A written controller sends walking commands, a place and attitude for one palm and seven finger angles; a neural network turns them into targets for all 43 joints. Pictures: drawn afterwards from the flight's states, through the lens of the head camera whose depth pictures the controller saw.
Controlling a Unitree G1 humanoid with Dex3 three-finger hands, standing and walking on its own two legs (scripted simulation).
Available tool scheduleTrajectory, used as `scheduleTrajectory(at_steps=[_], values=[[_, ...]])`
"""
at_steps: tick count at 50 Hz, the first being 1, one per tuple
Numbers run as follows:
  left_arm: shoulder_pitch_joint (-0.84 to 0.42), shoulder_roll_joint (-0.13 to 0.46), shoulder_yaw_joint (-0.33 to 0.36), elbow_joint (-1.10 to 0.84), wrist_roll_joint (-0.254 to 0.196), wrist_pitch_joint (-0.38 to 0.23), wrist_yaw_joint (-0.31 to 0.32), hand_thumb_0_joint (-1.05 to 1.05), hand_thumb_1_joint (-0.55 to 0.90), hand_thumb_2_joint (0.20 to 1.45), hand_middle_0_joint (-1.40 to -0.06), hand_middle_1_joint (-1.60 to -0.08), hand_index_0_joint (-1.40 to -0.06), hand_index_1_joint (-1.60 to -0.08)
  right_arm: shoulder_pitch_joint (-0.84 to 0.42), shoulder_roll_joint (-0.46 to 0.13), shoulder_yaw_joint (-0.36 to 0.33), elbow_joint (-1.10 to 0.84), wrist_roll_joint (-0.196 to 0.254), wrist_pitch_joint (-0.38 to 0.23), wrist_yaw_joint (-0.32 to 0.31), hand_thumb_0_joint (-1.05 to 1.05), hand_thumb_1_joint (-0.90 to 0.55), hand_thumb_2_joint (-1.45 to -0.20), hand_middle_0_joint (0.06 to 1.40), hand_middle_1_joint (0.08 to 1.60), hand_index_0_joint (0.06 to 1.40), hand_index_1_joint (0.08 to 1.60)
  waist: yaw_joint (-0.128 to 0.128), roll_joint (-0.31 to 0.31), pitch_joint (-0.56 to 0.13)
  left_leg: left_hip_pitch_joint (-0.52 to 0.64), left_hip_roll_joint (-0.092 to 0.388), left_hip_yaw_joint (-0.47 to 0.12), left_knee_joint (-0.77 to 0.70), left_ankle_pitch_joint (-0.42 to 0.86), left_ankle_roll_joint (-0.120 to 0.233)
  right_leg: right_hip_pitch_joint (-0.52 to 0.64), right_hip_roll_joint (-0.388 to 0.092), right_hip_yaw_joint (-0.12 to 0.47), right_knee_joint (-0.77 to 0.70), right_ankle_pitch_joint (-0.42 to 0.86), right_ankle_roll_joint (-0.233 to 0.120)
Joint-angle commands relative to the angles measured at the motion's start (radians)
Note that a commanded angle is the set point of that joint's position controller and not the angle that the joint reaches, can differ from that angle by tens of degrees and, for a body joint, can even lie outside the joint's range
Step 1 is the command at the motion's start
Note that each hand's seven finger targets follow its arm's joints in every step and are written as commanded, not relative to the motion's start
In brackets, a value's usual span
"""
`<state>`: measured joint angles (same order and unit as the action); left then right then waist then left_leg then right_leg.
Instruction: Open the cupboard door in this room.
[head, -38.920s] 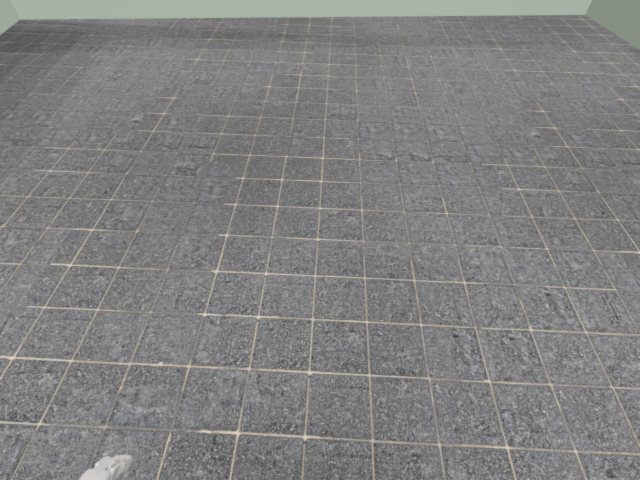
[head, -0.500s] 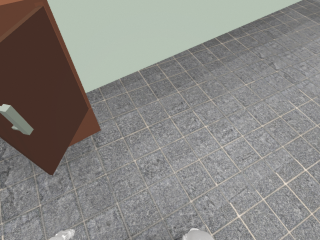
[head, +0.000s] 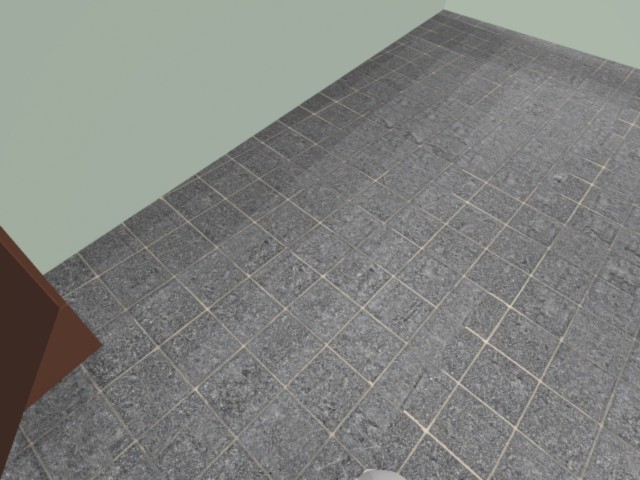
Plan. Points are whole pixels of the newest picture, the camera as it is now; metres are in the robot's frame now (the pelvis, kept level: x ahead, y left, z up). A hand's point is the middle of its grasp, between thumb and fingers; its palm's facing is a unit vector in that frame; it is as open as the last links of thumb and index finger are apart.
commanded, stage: walk to a spot facing it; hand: left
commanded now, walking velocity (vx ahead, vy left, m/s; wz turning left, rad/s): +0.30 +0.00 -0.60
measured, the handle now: out of the picture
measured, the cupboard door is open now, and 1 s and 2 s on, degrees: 43 43 43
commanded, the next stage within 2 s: turn to face it in 1.08 s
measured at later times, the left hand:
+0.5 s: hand (296, 380) +0.30 +0.04 -0.16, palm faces -0.26 -0.94 -0.23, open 7.3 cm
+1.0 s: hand (320, 322) +0.42 +0.01 -0.18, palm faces -0.27 -0.95 -0.16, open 7.4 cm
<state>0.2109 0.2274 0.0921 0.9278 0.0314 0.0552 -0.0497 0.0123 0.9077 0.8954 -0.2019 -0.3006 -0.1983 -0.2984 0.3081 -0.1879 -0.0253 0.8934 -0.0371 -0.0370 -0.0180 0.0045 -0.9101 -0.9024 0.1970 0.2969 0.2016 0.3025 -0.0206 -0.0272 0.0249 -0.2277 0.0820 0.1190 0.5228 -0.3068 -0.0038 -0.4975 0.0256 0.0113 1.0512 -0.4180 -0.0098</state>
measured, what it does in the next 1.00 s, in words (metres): walks ahead, turning right: right foot, then left foot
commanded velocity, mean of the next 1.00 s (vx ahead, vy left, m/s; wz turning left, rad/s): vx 0.36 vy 0.00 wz -0.26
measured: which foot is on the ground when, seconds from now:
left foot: down 0.00-0.30, up 0.32-0.88, down 0.90-1.00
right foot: up 0.00-0.28, down 0.30-0.88, up 0.90-1.00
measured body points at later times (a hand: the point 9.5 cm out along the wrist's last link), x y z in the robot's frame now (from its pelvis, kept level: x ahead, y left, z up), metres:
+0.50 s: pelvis +0.16 -0.12 +0.00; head +0.20 -0.14 +0.45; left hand +0.31 +0.09 -0.14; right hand +0.12 -0.36 -0.15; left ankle +0.19 +0.05 -0.65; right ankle +0.16 -0.16 -0.74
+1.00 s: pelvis +0.42 -0.17 -0.01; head +0.45 -0.17 +0.44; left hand +0.43 +0.06 -0.17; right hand +0.43 -0.41 -0.15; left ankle +0.49 -0.09 -0.74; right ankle +0.27 -0.21 -0.63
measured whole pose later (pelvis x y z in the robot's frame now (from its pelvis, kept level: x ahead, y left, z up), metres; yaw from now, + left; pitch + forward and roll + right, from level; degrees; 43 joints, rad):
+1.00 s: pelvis +0.42 -0.17 -0.01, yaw -22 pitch +0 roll +1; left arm 0.41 0.15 0.05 1.13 0.01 -0.04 0.00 0.01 0.91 0.90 -0.20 -0.30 -0.20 -0.30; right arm 0.17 -0.14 -0.03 0.98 -0.03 -0.08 -0.01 0.00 -0.91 -0.90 0.20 0.30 0.20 0.30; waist 0.02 -0.04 0.06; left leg -0.32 0.02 0.14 0.59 -0.27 0.04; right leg -0.35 0.02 -0.01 1.27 -0.40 -0.05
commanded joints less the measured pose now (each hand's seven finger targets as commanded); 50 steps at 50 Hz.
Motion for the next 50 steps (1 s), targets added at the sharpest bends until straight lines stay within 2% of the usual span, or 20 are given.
scheduleTrajectory(at_steps=[1, 4, 9, 12, 13, 14, 15, 16, 19, 22, 28, 38, 40, 42, 43, 44, 45, 46, 48, 50], values=[[-0.105, 0.033, 0.008, -0.122, 0.005, -0.045, -0.025, 0.0, 0.9, 0.9, -0.2, -0.3, -0.2, -0.3, 0.081, -0.156, -0.033, -0.018, 0.0, -0.028, -0.018, 0.0, -0.9, -0.9, 0.2, 0.3, 0.2, 0.3, 0.001, 0.176, 0.066, 0.121, 0.227, -0.144, -0.334, 0.019, 0.066, -0.247, -0.095, -0.029, 0.119, 0.172, 0.027], [-0.154, 0.009, -0.008, -0.129, 0.001, -0.048, -0.025, 0.0, 0.9, 0.9, -0.2, -0.3, -0.2, -0.3, 0.168, -0.147, -0.033, 0.022, 0.003, -0.034, -0.017, 0.0, -0.9, -0.9, 0.2, 0.3, 0.2, 0.3, -0.026, 0.177, 0.039, 0.226, 0.228, -0.032, -0.289, 0.235, 0.077, -0.27, -0.106, -0.072, 0.024, 0.195, 0.03], [-0.247, 0.011, -0.019, -0.143, -0.006, -0.053, -0.027, 0.0, 0.9, 0.9, -0.2, -0.3, -0.2, -0.3, 0.206, -0.165, -0.041, 0.051, -0.008, -0.025, -0.006, 0.0, -0.9, -0.9, 0.2, 0.3, 0.2, 0.3, -0.055, 0.201, 0.064, 0.198, 0.265, 0.062, -0.262, 0.283, 0.082, -0.113, -0.09, -0.144, -0.288, 0.153, 0.008], [-0.155, 0.041, -0.01, -0.11, -0.006, -0.06, -0.024, 0.0, 0.9, 0.9, -0.2, -0.3, -0.2, -0.3, 0.172, -0.194, -0.047, 0.051, -0.005, -0.021, -0.005, 0.0, -0.9, -0.9, 0.2, 0.3, 0.2, 0.3, 0.003, 0.187, 0.017, 0.17, 0.277, 0.112, -0.121, 0.465, 0.065, 0.098, -0.042, -0.183, -0.378, 0.121, -0.033], [-0.022, 0.067, 0.002, -0.068, -0.005, -0.069, -0.019, 0.0, 0.9, 0.9, -0.2, -0.3, -0.2, -0.3, 0.141, -0.201, -0.048, 0.045, 0.001, -0.021, -0.004, 0.0, -0.9, -0.9, 0.2, 0.3, 0.2, 0.3, 0.075, 0.141, -0.044, 0.111, 0.247, 0.146, 0.059, 0.549, 0.041, 0.298, -0.011, -0.19, -0.447, 0.146, -0.057], [0.182, 0.15, 0.023, -0.006, -0.001, -0.083, -0.007, 0.0, 0.9, 0.9, -0.2, -0.3, -0.2, -0.3, 0.099, -0.186, -0.043, 0.025, 0.016, -0.023, 0.009, 0.0, -0.9, -0.9, 0.2, 0.3, 0.2, 0.3, 0.172, -0.002, -0.155, -0.076, 0.187, 0.192, 0.32, 0.477, 0.002, 0.611, -0.064, -0.089, -0.505, 0.124, -0.101], [0.325, 0.296, 0.065, 0.029, -0.003, -0.092, 0.016, 0.0, 0.9, 0.9, -0.2, -0.3, -0.2, -0.3, 0.081, -0.095, -0.024, -0.023, 0.038, -0.027, 0.016, 0.0, -0.9, -0.9, 0.2, 0.3, 0.2, 0.3, 0.217, -0.329, -0.271, -0.429, 0.002, 0.17, 0.686, -0.271, -0.057, 0.861, -0.394, 0.456, -0.648, 0.122, -0.212], [0.311, 0.318, 0.065, 0.036, -0.028, -0.087, 0.033, 0.0, 0.9, 0.9, -0.2, -0.3, -0.2, -0.3, -0.007, -0.126, -0.03, -0.052, 0.035, -0.022, 0.009, 0.0, -0.9, -0.9, 0.2, 0.3, 0.2, 0.3, 0.205, -0.289, -0.232, -0.529, 0.007, -0.026, 0.857, -0.323, -0.038, 0.788, -0.447, 0.61, -0.766, 0.153, -0.244], [0.059, 0.165, 0.02, -0.025, -0.026, -0.091, 0.047, 0.0, 0.9, 0.9, -0.2, -0.3, -0.2, -0.3, -0.036, -0.114, -0.046, -0.001, 0.022, -0.012, 0.008, 0.0, -0.9, -0.9, 0.2, 0.3, 0.2, 0.3, 0.067, -0.067, -0.039, -0.425, 0.099, -0.113, 0.799, -0.047, -0.04, 0.396, -0.34, 0.345, -0.806, 0.142, -0.189], [0.024, 0.106, 0.001, -0.021, -0.014, -0.117, 0.05, 0.0, 0.9, 0.9, -0.2, -0.3, -0.2, -0.3, 0.032, -0.066, -0.039, 0.051, 0.008, 0.016, 0.013, 0.0, -0.9, -0.9, 0.2, 0.3, 0.2, 0.3, 0.001, -0.054, -0.022, -0.326, 0.085, -0.094, 0.652, 0.024, -0.053, 0.281, -0.261, 0.182, -0.83, 0.338, -0.167], [0.13, 0.066, -0.007, 0.044, -0.019, -0.143, 0.049, 0.0, 0.9, 0.9, -0.2, -0.3, -0.2, -0.3, -0.084, -0.054, -0.044, 0.017, 0.009, 0.016, 0.027, 0.0, -0.9, -0.9, 0.2, 0.3, 0.2, 0.3, 0.021, -0.029, 0.0, -0.447, 0.06, -0.1, 0.474, 0.136, -0.06, 0.418, -0.23, 0.184, -0.862, 0.366, -0.181], [0.29, 0.059, -0.03, 0.144, -0.014, -0.153, 0.07, 0.0, 0.9, 0.9, -0.2, -0.3, -0.2, -0.3, -0.344, -0.038, -0.032, -0.037, 0.02, -0.01, 0.043, 0.0, -0.9, -0.9, 0.2, 0.3, 0.2, 0.3, 0.075, -0.05, 0.083, -0.463, 0.001, -0.043, 0.218, 0.111, -0.019, 0.621, -0.257, 0.164, -0.791, 0.821, -0.172], [0.284, 0.08, -0.026, 0.151, -0.013, -0.154, 0.073, 0.0, 0.9, 0.9, -0.2, -0.3, -0.2, -0.3, -0.307, -0.04, -0.032, -0.02, 0.019, -0.019, 0.038, 0.0, -0.9, -0.9, 0.2, 0.3, 0.2, 0.3, 0.044, -0.047, 0.057, -0.331, -0.055, 0.012, 0.121, 0.066, 0.005, 0.62, -0.246, 0.123, -0.699, 1.057, -0.159], [0.257, 0.093, -0.023, 0.157, -0.019, -0.157, 0.073, 0.0, 0.9, 0.9, -0.2, -0.3, -0.2, -0.3, -0.098, -0.069, -0.039, 0.053, 0.012, -0.027, 0.02, 0.0, -0.9, -0.9, 0.2, 0.3, 0.2, 0.3, -0.053, -0.058, -0.042, -0.012, -0.113, 0.048, 0.016, 0.156, 0.042, 0.52, -0.196, 0.059, -0.486, 1.195, -0.109], [0.238, 0.086, -0.023, 0.146, -0.025, -0.159, 0.069, 0.0, 0.9, 0.9, -0.2, -0.3, -0.2, -0.3, 0.062, -0.125, -0.053, 0.103, 0.005, -0.03, 0.011, 0.0, -0.9, -0.9, 0.2, 0.3, 0.2, 0.3, -0.12, -0.026, -0.116, 0.269, -0.03, -0.045, 0.013, 0.238, 0.087, 0.321, -0.165, 0.037, -0.293, 1.017, -0.076], [0.275, 0.03, -0.03, 0.128, -0.034, -0.159, 0.062, 0.0, 0.9, 0.9, -0.2, -0.3, -0.2, -0.3, 0.209, -0.237, -0.081, 0.136, -0.011, -0.035, 0.002, 0.0, -0.9, -0.9, 0.2, 0.3, 0.2, 0.3, -0.147, 0.2, -0.257, 0.52, 0.266, -0.446, 0.015, 0.31, 0.212, 0.055, -0.035, -0.034, 0.051, 0.481, -0.034], [0.25, 0.018, -0.04, 0.098, -0.04, -0.167, 0.057, 0.0, 0.9, 0.9, -0.2, -0.3, -0.2, -0.3, 0.267, -0.251, -0.076, 0.139, -0.002, -0.028, -0.004, 0.0, -0.9, -0.9, 0.2, 0.3, 0.2, 0.3, -0.133, 0.231, -0.298, 0.544, 0.43, -0.678, -0.147, 0.407, 0.312, -0.062, 0.031, -0.001, 0.31, -0.089, -0.042], [0.177, 0.032, -0.033, 0.084, -0.027, -0.16, 0.062, 0.0, 0.9, 0.9, -0.2, -0.3, -0.2, -0.3, 0.185, -0.233, -0.071, 0.132, 0.008, -0.023, -0.003, 0.0, -0.9, -0.9, 0.2, 0.3, 0.2, 0.3, -0.099, 0.125, -0.15, 0.377, 0.432, -0.642, -0.207, 0.285, 0.32, -0.125, -0.037, 0.045, 0.382, -0.088, -0.048], [0.108, 0.0, -0.027, 0.074, -0.01, -0.14, 0.047, 0.0, 0.9, 0.9, -0.2, -0.3, -0.2, -0.3, 0.06, -0.12, -0.044, 0.107, 0.008, -0.039, -0.006, 0.0, -0.9, -0.9, 0.2, 0.3, 0.2, 0.3, -0.033, 0.105, 0.045, 0.089, 0.329, -0.46, -0.286, 0.135, 0.219, -0.163, -0.101, 0.047, 0.359, 0.055, -0.029], [0.142, -0.037, -0.03, 0.084, -0.001, -0.109, 0.028, 0.0, 0.9, 0.9, -0.2, -0.3, -0.2, -0.3, 0.037, -0.07, -0.028, 0.121, 0.007, -0.056, -0.009, 0.0, -0.9, -0.9, 0.2, 0.3, 0.2, 0.3, 0.016, 0.109, 0.072, -0.004, 0.252, -0.265, -0.314, 0.187, 0.159, -0.108, -0.123, 0.028, 0.247, 0.122, -0.013]])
